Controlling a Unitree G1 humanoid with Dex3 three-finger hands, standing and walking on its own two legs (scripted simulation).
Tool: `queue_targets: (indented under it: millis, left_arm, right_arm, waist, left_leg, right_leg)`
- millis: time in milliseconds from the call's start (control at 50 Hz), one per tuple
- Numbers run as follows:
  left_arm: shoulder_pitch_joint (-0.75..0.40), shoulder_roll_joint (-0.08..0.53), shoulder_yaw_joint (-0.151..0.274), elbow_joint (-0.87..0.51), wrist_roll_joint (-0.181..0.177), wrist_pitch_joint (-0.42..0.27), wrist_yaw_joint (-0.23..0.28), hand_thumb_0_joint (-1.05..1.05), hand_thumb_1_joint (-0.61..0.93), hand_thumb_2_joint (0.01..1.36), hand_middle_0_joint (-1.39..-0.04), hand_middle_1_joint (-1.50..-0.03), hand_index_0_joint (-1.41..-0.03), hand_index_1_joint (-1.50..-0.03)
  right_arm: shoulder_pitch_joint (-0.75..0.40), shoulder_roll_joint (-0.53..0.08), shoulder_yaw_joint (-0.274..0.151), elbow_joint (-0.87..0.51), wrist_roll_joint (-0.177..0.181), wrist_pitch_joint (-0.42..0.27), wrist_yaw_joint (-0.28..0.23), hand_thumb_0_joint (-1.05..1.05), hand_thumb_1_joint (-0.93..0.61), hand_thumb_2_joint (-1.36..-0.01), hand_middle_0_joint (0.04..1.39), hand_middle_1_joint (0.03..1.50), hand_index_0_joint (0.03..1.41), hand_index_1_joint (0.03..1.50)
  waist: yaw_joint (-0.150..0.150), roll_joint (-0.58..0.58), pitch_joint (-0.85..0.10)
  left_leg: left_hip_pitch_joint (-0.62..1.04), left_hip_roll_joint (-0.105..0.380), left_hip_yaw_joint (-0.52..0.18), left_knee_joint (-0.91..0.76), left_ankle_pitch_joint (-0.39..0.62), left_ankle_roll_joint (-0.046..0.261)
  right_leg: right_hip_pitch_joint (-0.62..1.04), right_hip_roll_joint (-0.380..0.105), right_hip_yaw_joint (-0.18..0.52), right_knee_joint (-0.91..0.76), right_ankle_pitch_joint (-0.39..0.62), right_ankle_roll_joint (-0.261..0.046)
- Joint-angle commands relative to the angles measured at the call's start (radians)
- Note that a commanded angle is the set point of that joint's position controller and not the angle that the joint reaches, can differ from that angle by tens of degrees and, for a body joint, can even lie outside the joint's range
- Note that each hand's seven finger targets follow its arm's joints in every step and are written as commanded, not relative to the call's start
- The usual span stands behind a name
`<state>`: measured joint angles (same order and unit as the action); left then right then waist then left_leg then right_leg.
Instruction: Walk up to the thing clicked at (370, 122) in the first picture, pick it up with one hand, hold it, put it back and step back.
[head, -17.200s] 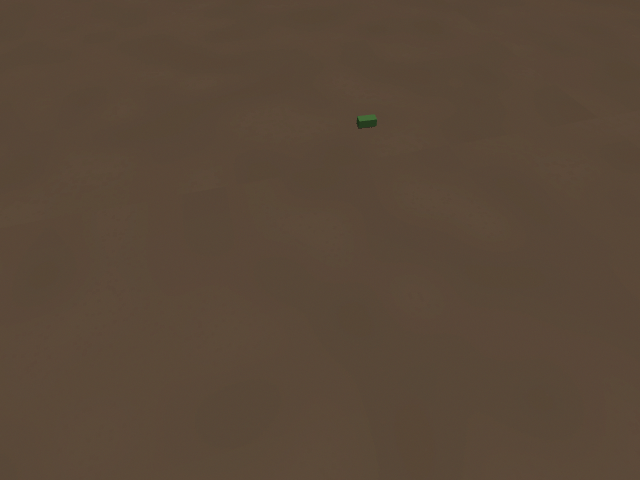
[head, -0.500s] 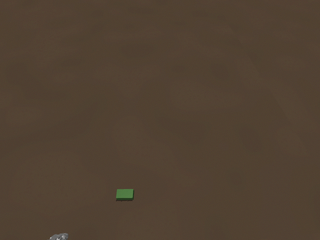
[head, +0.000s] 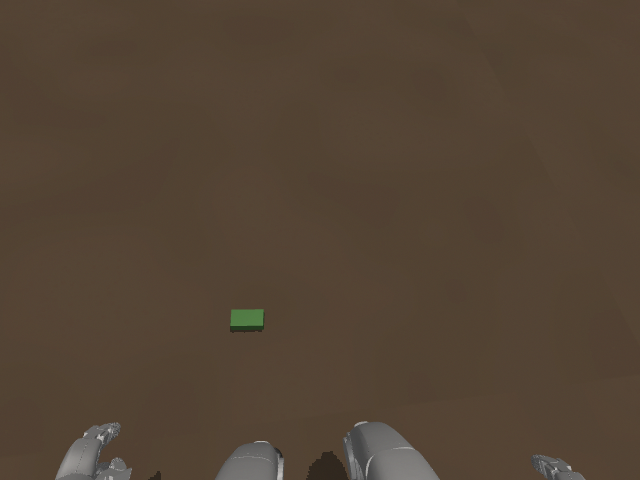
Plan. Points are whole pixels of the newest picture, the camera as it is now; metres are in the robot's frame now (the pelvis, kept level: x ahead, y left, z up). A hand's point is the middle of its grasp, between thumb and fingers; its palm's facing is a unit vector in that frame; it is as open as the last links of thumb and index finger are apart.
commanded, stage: walk up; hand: left
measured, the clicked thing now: (247, 319) +0.52 +0.20 -0.75
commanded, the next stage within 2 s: none
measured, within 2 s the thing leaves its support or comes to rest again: neither
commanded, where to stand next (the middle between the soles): +0.13 -0.04 m, yaw +1 degrees
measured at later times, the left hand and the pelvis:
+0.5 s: hand out of the picture -0.01 +0.23 -0.14, palm faces -0.02 -0.91 -0.41, open 7.4 cm; pelvis -0.14 -0.03 -0.01, yaw -1 degrees
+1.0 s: hand out of the picture -0.21 +0.21 -0.15, palm faces -0.02 -0.92 -0.39, open 7.4 cm; pelvis -0.24 -0.07 -0.01, yaw -3 degrees
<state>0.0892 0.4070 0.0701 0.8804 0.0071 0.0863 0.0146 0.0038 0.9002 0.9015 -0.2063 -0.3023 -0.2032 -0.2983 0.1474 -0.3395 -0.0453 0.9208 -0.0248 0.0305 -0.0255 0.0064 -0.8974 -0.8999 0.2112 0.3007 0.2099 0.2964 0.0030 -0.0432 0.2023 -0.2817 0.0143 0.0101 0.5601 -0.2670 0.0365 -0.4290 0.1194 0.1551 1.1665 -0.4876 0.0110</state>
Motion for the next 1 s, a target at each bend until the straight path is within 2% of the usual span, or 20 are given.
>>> queue_targets:
  millis: [0,120,180,200,220,240,320,440,540,580,600,620,680,740,800,860,880,900,940,980]
  left_arm:
    - [0.027,0.145,0.047,-0.103,0.013,-0.03,0.012,0.0,0.9,0.9,-0.2,-0.3,-0.2,-0.3]
    - [0.111,0.151,0.058,-0.082,0.02,-0.039,-0.003,0.0,0.9,0.9,-0.2,-0.3,-0.2,-0.3]
    - [0.229,0.157,0.072,-0.036,0.03,-0.04,-0.011,0.0,0.9,0.9,-0.2,-0.3,-0.2,-0.3]
    - [0.22,0.21,0.085,-0.05,0.04,-0.046,-0.012,0.0,0.9,0.9,-0.2,-0.3,-0.2,-0.3]
    - [0.155,0.288,0.099,-0.084,0.031,-0.045,-0.017,0.0,0.9,0.9,-0.2,-0.3,-0.2,-0.3]
    - [0.082,0.347,0.106,-0.127,0.041,-0.047,-0.017,0.0,0.9,0.9,-0.2,-0.3,-0.2,-0.3]
    - [-0.024,0.191,0.08,-0.18,0.034,-0.052,-0.001,0.0,0.9,0.9,-0.2,-0.3,-0.2,-0.3]
    - [0.099,0.157,0.084,-0.218,0.05,-0.035,0.006,0.0,0.9,0.9,-0.2,-0.3,-0.2,-0.3]
    - [0.091,0.183,0.072,-0.227,0.024,-0.012,-0.011,0.0,0.9,0.9,-0.2,-0.3,-0.2,-0.3]
    - [0.101,0.109,0.05,-0.232,0.014,-0.014,-0.017,0.0,0.9,0.9,-0.2,-0.3,-0.2,-0.3]
    - [-0.004,0.179,0.081,-0.236,0.028,-0.017,0.0,0.0,0.9,0.9,-0.2,-0.3,-0.2,-0.3]
    - [-0.005,0.216,0.092,-0.222,0.033,-0.017,-0.003,0.0,0.9,0.9,-0.2,-0.3,-0.2,-0.3]
    - [0.133,0.172,0.085,-0.143,0.006,-0.025,-0.019,0.0,0.9,0.9,-0.2,-0.3,-0.2,-0.3]
    - [0.11,0.155,0.072,-0.128,0.007,-0.046,-0.034,0.0,0.9,0.9,-0.2,-0.3,-0.2,-0.3]
    - [0.11,0.158,0.051,-0.104,0.009,-0.079,-0.037,0.0,0.9,0.9,-0.2,-0.3,-0.2,-0.3]
    - [0.23,0.128,0.054,-0.007,0.016,-0.117,-0.016,0.0,0.9,0.9,-0.2,-0.3,-0.2,-0.3]
    - [0.256,0.169,0.067,0.017,0.025,-0.131,-0.008,0.0,0.9,0.9,-0.2,-0.3,-0.2,-0.3]
    - [0.251,0.224,0.076,0.012,0.039,-0.141,-0.002,0.0,0.9,0.9,-0.2,-0.3,-0.2,-0.3]
    - [0.137,0.338,0.091,-0.039,0.047,-0.138,-0.003,0.0,0.9,0.9,-0.2,-0.3,-0.2,-0.3]
    - [0.106,0.252,0.074,-0.042,0.033,-0.145,-0.008,0.0,0.9,0.9,-0.2,-0.3,-0.2,-0.3]
  right_arm:
    - [0.043,-0.282,-0.079,-0.088,0.006,-0.022,-0.029,0.0,-0.9,-0.9,0.2,0.3,0.2,0.3]
    - [-0.012,-0.313,-0.083,-0.133,0.004,-0.01,-0.017,0.0,-0.9,-0.9,0.2,0.3,0.2,0.3]
    - [-0.097,-0.309,-0.078,-0.156,0.013,0.0,-0.009,0.0,-0.9,-0.9,0.2,0.3,0.2,0.3]
    - [-0.096,-0.279,-0.069,-0.167,0.019,0.001,-0.008,0.0,-0.9,-0.9,0.2,0.3,0.2,0.3]
    - [-0.129,-0.223,-0.059,-0.182,0.026,0.001,-0.013,0.0,-0.9,-0.9,0.2,0.3,0.2,0.3]
    - [-0.103,-0.246,-0.069,-0.165,0.023,0.008,-0.026,0.0,-0.9,-0.9,0.2,0.3,0.2,0.3]
    - [0.013,-0.244,-0.053,-0.099,0.033,-0.002,-0.017,0.0,-0.9,-0.9,0.2,0.3,0.2,0.3]
    - [0.042,-0.213,-0.037,-0.134,0.018,-0.038,-0.042,0.0,-0.9,-0.9,0.2,0.3,0.2,0.3]
    - [0.149,-0.227,-0.061,-0.085,-0.007,-0.046,-0.028,0.0,-0.9,-0.9,0.2,0.3,0.2,0.3]
    - [0.096,-0.365,-0.094,-0.105,-0.036,-0.048,-0.021,0.0,-0.9,-0.9,0.2,0.3,0.2,0.3]
    - [0.059,-0.443,-0.106,-0.13,-0.028,-0.044,-0.016,0.0,-0.9,-0.9,0.2,0.3,0.2,0.3]
    - [-0.036,-0.412,-0.105,-0.15,-0.025,-0.058,-0.026,0.0,-0.9,-0.9,0.2,0.3,0.2,0.3]
    - [-0.092,-0.276,-0.058,-0.158,-0.026,-0.069,-0.024,0.0,-0.9,-0.9,0.2,0.3,0.2,0.3]
    - [-0.009,-0.262,-0.064,-0.13,-0.019,-0.072,-0.004,0.0,-0.9,-0.9,0.2,0.3,0.2,0.3]
    - [0.013,-0.295,-0.078,-0.136,-0.027,-0.056,0.013,0.0,-0.9,-0.9,0.2,0.3,0.2,0.3]
    - [-0.007,-0.291,-0.078,-0.14,-0.024,-0.027,0.028,0.0,-0.9,-0.9,0.2,0.3,0.2,0.3]
    - [0.016,-0.246,-0.064,-0.14,-0.012,-0.021,0.027,0.0,-0.9,-0.9,0.2,0.3,0.2,0.3]
    - [0.006,-0.175,-0.043,-0.163,0.003,-0.023,0.028,0.0,-0.9,-0.9,0.2,0.3,0.2,0.3]
    - [-0.046,-0.249,-0.065,-0.156,-0.002,-0.027,0.02,0.0,-0.9,-0.9,0.2,0.3,0.2,0.3]
    - [-0.019,-0.27,-0.075,-0.126,0.008,-0.038,0.033,0.0,-0.9,-0.9,0.2,0.3,0.2,0.3]
  waist:
    - [-0.04,0.173,-0.27]
    - [-0.022,0.209,-0.303]
    - [0.049,0.178,-0.308]
    - [0.05,0.045,-0.272]
    - [0.052,-0.191,-0.187]
    - [0.065,-0.27,-0.139]
    - [-0.013,-0.086,-0.146]
    - [0.058,-0.167,-0.281]
    - [0.004,-0.097,-0.308]
    - [0.015,0.239,-0.265]
    - [-0.05,0.277,-0.209]
    - [-0.012,0.232,-0.142]
    - [0.07,0.139,-0.147]
    - [0.002,0.198,-0.155]
    - [-0.041,0.303,-0.18]
    - [0.022,0.259,-0.204]
    - [0.028,0.143,-0.208]
    - [0.026,-0.05,-0.181]
    - [0.048,-0.096,-0.043]
    - [0.016,-0.053,-0.003]
  left_leg:
    - [0.394,0.258,-0.244,-0.051,0.651,0.198]
    - [0.21,0.258,-0.216,-0.039,0.438,0.172]
    - [0.027,0.237,-0.196,0.011,0.236,0.102]
    - [-0.088,0.152,-0.138,0.114,0.117,0.042]
    - [-0.206,-0.06,-0.031,0.291,-0.19,-0.025]
    - [-0.112,-0.101,-0.093,0.563,-0.402,-0.045]
    - [-0.168,-0.136,-0.171,0.664,-0.239,-0.042]
    - [-0.233,-0.055,-0.063,0.287,-0.288,-0.07]
    - [0.093,-0.055,0.019,-0.211,0.07,-0.024]
    - [0.236,0.282,-0.489,-0.264,0.024,0.113]
    - [-0.063,0.447,-0.619,-0.306,-0.016,0.269]
    - [-0.164,0.466,-0.619,-0.316,-0.017,0.285]
    - [-0.016,0.218,-0.21,-0.196,0.257,0.149]
    - [0.097,0.145,-0.182,-0.218,-0.066,0.104]
    - [0.13,0.174,-0.193,-0.227,-0.283,0.153]
    - [0.043,0.155,-0.128,-0.063,-0.171,0.131]
    - [-0.038,0.11,-0.092,0.066,-0.132,0.082]
    - [-0.209,0.029,-0.043,0.221,-0.188,0.014]
    - [-0.229,0.008,-0.141,0.354,-0.312,-0.034]
    - [-0.203,0.027,-0.156,0.336,-0.224,-0.033]
  right_leg:
    - [-0.112,-0.047,0.004,-0.156,-0.029,0.033]
    - [0.133,-0.099,-0.111,-0.476,0.04,-0.001]
    - [0.299,-0.126,-0.119,-0.682,0.254,-0.047]
    - [0.293,-0.227,0.049,-0.74,0.29,-0.093]
    - [0.188,-0.385,0.288,-0.836,0.319,-0.215]
    - [-0.042,-0.529,0.431,-0.906,0.329,-0.337]
    - [0.099,-0.315,0.076,-0.761,0.569,-0.205]
    - [0.486,-0.326,0.05,-0.634,0.779,-0.232]
    - [0.287,-0.293,0.033,-0.536,0.458,-0.147]
    - [-0.134,-0.089,-0.073,-0.31,-0.031,-0.046]
    - [-0.019,-0.078,-0.007,-0.108,-0.166,-0.019]
    - [0.036,-0.114,0.075,0.028,-0.11,-0.025]
    - [-0.018,-0.034,0.053,0.038,0.031,-0.03]
    - [0.004,-0.066,-0.03,-0.232,0.054,-0.002]
    - [0.07,-0.095,-0.129,-0.468,-0.04,0.017]
    - [0.291,-0.086,-0.183,-0.852,0.119,-0.021]
    - [0.386,-0.105,-0.1,-0.88,0.168,-0.032]
    - [0.424,-0.252,0.187,-0.914,0.084,-0.079]
    - [0.099,-0.505,0.48,-0.979,-0.243,-0.256]
    - [0.109,-0.43,0.314,-0.955,-0.161,-0.224]
